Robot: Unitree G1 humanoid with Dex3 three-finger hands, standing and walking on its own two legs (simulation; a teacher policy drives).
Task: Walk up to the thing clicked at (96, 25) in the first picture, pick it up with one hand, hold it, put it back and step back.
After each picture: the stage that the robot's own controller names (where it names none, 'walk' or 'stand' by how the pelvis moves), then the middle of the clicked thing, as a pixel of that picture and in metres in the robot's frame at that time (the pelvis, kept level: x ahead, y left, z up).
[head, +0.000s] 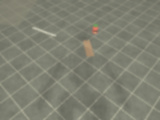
stand; (95, 28) +1.73 -0.17 -0.72
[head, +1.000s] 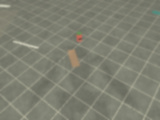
walk; (79, 36) +1.60 +0.13 -0.71
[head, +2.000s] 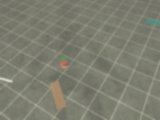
walk; (63, 62) +1.05 +0.26 -0.72
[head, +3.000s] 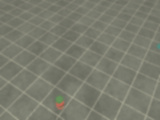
walk; (59, 102) +0.62 +0.21 -0.71
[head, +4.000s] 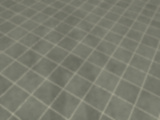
stand; out of the picture +0.38 +0.19 -0.70
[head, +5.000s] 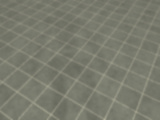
stand; out of the picture +0.37 +0.19 -0.72
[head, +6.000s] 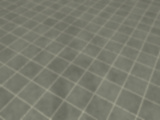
stand; out of the picture +0.34 +0.20 -0.73
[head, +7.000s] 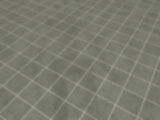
stand; out of the picture +0.33 +0.20 -0.73
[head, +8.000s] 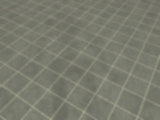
stand; out of the picture +0.33 +0.20 -0.73
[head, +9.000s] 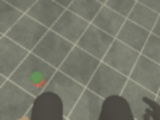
go down; (38, 79) +0.40 +0.22 -0.42
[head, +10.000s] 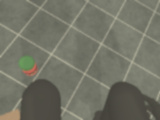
go down; (28, 66) +0.42 +0.25 -0.30
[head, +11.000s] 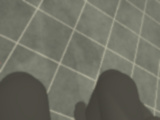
close in; out of the picture +0.40 +0.27 -0.23
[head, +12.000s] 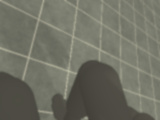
close; out of the picture +0.40 +0.29 -0.22
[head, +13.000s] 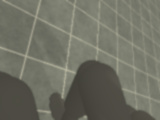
lift; out of the picture +0.39 +0.29 -0.22
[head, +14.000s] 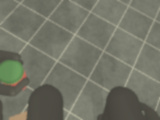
lift; (14, 77) +0.33 +0.24 -0.06
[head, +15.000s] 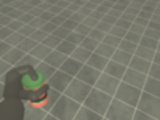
hold; (36, 89) +0.32 +0.17 +0.04
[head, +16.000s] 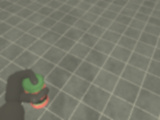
hold; (36, 91) +0.32 +0.17 +0.00
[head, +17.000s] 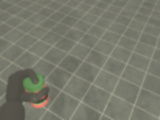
hold; (37, 91) +0.33 +0.17 +0.00
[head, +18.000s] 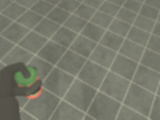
crouch; (29, 83) +0.36 +0.19 -0.05
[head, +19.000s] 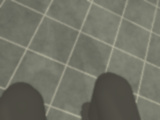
lower; out of the picture +0.46 +0.28 -0.10
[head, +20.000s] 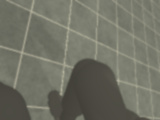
lower; out of the picture +0.42 +0.31 -0.22
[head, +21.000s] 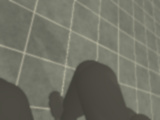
lower; out of the picture +0.41 +0.32 -0.22
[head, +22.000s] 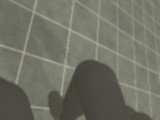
lower; out of the picture +0.41 +0.32 -0.22
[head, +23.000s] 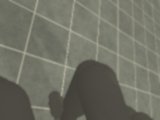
lower; out of the picture +0.41 +0.31 -0.22
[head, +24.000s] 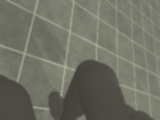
open; out of the picture +0.40 +0.30 -0.23
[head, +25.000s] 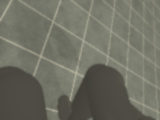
stand; out of the picture +0.41 +0.29 -0.23
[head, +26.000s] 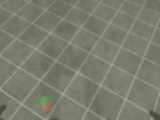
stand; (45, 103) +0.40 +0.22 -0.56
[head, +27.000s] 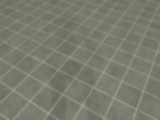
stand; out of the picture +0.38 +0.20 -0.67
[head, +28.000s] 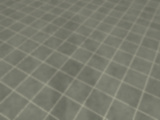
stand; out of the picture +0.38 +0.21 -0.67
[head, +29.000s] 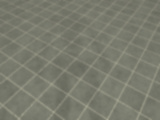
stand; out of the picture +0.38 +0.19 -0.71
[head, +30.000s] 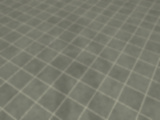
stand; out of the picture +0.38 +0.20 -0.72
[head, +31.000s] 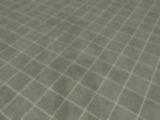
stand; out of the picture +0.36 +0.20 -0.73
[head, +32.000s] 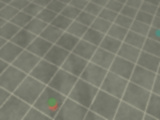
walk; (52, 104) +0.45 +0.19 -0.70
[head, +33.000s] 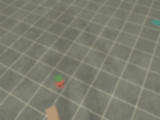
walk; (59, 81) +0.72 +0.27 -0.70
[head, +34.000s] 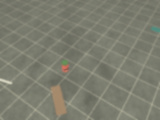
stand; (65, 66) +1.02 +0.19 -0.70
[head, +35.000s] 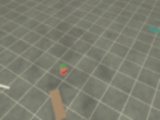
stand; (63, 68) +0.98 +0.19 -0.72
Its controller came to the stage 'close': yes
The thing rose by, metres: 0.71
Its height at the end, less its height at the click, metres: +0.00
